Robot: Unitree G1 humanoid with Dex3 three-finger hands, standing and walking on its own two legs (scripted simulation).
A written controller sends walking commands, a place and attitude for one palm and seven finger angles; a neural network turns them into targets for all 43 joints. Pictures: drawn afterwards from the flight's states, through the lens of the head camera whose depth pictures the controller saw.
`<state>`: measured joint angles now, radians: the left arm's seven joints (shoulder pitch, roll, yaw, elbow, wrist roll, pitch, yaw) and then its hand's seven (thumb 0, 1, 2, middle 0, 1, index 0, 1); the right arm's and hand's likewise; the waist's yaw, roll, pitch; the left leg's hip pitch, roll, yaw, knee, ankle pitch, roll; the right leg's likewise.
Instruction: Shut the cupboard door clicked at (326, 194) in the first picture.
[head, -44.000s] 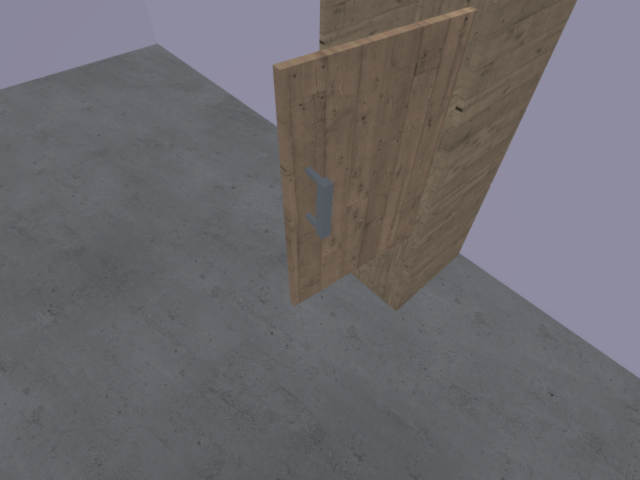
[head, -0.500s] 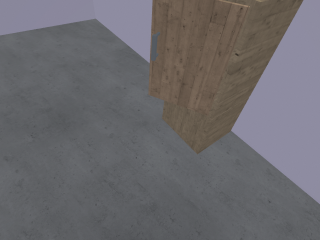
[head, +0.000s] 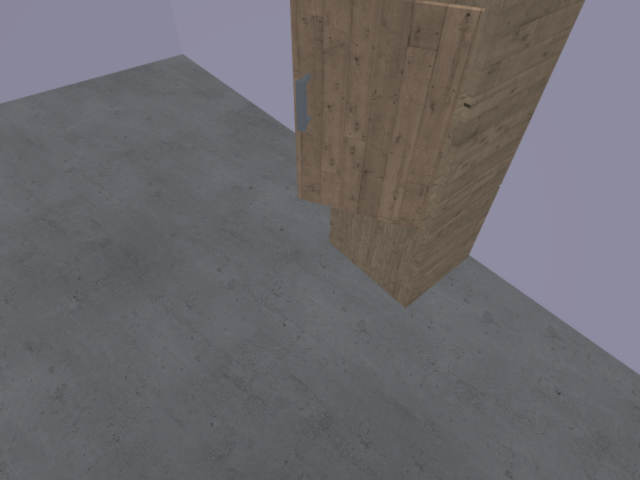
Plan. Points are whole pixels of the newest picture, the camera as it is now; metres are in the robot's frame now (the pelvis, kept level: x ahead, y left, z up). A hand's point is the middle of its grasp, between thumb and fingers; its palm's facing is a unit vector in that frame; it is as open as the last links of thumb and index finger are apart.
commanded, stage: let the arm hang, fingers relaxed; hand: left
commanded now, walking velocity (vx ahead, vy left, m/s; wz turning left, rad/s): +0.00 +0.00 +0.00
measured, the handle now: (304, 102) +0.95 +0.09 +0.00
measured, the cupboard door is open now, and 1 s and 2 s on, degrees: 29 29 29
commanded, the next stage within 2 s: look to check the result in 0.28 s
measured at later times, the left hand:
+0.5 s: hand out of the picture +0.00 +0.15 -0.18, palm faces +0.02 -0.98 -0.18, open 7.4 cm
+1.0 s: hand out of the picture +0.01 +0.15 -0.18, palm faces +0.03 -0.98 -0.19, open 7.4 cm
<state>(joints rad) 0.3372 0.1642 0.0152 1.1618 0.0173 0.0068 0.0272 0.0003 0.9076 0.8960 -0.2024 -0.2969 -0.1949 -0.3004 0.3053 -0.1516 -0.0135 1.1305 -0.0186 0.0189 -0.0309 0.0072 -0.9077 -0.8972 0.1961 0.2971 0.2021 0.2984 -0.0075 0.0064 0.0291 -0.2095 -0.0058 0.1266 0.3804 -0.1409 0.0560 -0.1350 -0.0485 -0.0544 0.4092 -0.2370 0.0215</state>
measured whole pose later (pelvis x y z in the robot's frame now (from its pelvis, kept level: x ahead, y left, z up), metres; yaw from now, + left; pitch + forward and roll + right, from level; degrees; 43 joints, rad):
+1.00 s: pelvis +0.02 -0.02 +0.00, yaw +0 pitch -2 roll +0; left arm 0.29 0.14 0.01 1.16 0.01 -0.01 0.03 0.00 0.91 0.90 -0.20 -0.30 -0.20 -0.30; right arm 0.26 -0.14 -0.01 1.13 -0.02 0.01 -0.04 0.01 -0.91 -0.90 0.19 0.30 0.20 0.30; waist -0.01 0.00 0.04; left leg -0.18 0.03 0.11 0.40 -0.18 0.02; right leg -0.08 -0.01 -0.06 0.38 -0.26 0.00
